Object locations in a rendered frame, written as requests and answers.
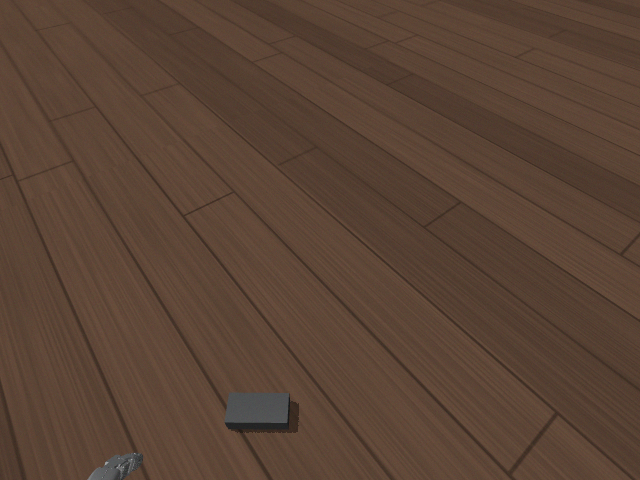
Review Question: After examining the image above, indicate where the carton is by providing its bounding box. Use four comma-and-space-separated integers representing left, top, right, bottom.
224, 393, 290, 430

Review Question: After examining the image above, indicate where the left robot hand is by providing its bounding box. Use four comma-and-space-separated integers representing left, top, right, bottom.
87, 453, 143, 480

